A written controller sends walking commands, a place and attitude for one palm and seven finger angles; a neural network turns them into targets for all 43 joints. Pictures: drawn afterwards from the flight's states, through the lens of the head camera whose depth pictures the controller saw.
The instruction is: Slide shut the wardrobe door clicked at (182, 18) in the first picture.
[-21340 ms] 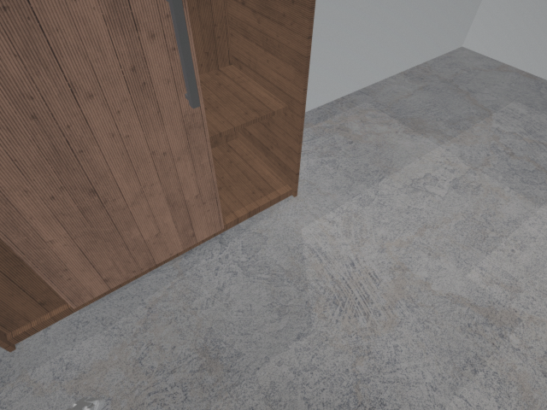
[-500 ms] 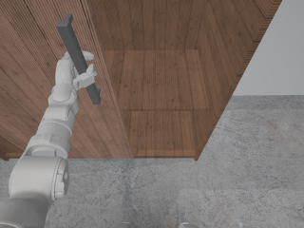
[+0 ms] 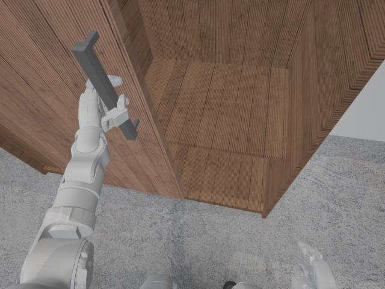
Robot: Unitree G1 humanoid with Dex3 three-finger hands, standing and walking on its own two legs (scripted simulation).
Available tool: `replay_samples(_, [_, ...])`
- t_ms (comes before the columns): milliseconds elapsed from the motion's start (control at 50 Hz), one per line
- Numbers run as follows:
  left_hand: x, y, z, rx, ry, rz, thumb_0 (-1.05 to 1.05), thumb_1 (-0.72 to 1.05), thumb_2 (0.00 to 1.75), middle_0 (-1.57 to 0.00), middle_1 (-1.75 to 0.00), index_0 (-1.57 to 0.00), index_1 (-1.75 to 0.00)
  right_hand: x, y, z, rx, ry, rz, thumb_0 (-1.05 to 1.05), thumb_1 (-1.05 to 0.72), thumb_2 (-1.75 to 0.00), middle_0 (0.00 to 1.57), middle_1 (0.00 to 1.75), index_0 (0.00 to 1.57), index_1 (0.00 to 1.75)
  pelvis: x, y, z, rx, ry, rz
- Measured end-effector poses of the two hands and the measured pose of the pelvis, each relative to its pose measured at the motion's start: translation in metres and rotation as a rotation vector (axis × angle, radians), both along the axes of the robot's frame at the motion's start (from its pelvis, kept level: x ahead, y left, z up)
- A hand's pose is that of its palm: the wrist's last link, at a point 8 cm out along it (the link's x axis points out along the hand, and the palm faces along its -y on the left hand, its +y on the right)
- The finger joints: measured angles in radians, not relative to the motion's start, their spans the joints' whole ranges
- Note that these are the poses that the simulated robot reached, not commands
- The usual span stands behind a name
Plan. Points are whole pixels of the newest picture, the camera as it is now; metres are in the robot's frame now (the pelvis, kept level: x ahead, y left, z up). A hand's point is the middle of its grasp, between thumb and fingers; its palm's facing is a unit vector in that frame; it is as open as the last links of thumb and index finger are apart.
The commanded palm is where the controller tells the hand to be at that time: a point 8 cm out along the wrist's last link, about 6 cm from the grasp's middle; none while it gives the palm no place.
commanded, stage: step sideways, sliding the door along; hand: left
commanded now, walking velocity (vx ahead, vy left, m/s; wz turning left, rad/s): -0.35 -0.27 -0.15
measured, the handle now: (116, 95) +0.47 +0.23 +0.09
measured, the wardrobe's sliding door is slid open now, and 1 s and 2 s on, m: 0.40 0.24 0.07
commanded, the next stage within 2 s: none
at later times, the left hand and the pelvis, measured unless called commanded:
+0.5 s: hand (152, 113) +0.42 +0.13 +0.09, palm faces +0.32 -0.93 -0.16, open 6.4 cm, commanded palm +0.38 +0.11 +0.10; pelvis +0.11 -0.06 +0.01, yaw +0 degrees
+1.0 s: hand (199, 117) +0.41 +0.03 +0.09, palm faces +0.33 -0.94 -0.08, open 6.2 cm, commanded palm +0.37 +0.02 +0.10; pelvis +0.14 -0.13 -0.01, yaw +0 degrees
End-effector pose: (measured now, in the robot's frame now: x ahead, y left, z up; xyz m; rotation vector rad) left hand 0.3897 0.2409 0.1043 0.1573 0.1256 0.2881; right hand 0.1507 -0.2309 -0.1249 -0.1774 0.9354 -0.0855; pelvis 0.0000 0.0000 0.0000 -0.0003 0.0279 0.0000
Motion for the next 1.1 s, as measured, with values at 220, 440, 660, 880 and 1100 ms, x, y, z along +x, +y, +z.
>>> replay_samples(220, [-0.002,-0.021,-0.002,0.047,-0.052,0.010,-0.03,0.68,0.85,-0.39,-1.31,-0.20,-1.40,0.098,-0.010,0.018,0.016,-0.117,0.136,0.01,-0.91,-0.90,0.20,0.30,0.20,0.30,0.043,-0.029,0.000,0.022,0.015,0.019])
replay_samples(440, [-0.006,-0.056,-0.002,0.020,-0.056,0.058,-0.02,0.67,0.85,-0.38,-1.31,-0.20,-1.41,0.158,-0.022,0.037,0.040,-0.148,0.148,0.01,-0.91,-0.90,0.21,0.30,0.20,0.30,0.092,-0.055,0.019,0.017,0.033,0.013])
replay_samples(660, [-0.007,-0.094,-0.005,0.029,-0.130,0.099,0.00,0.64,0.86,-0.43,-1.38,-0.24,-1.41,0.186,-0.052,0.030,0.071,-0.214,0.227,0.01,-0.91,-0.90,0.20,0.30,0.30,0.37,0.140,-0.098,-0.008,0.000,-0.032,0.051])
replay_samples(880, [-0.012,-0.141,-0.006,-0.073,-0.156,0.118,0.04,0.71,0.82,-0.44,-1.40,-0.23,-1.41,0.208,-0.097,0.038,0.035,-0.250,0.143,0.01,-0.91,-0.90,0.20,0.30,0.26,0.34,0.141,-0.123,-0.002,0.020,-0.002,0.024])
replay_samples(1100, [-0.018,-0.183,-0.006,-0.018,-0.161,0.021,0.02,0.72,0.77,-0.45,-1.40,-0.26,-1.41,0.209,-0.111,0.037,0.077,-0.311,0.162,0.01,-0.91,-0.90,0.20,0.30,0.21,0.31,0.126,-0.152,-0.013,0.017,-0.057,0.003])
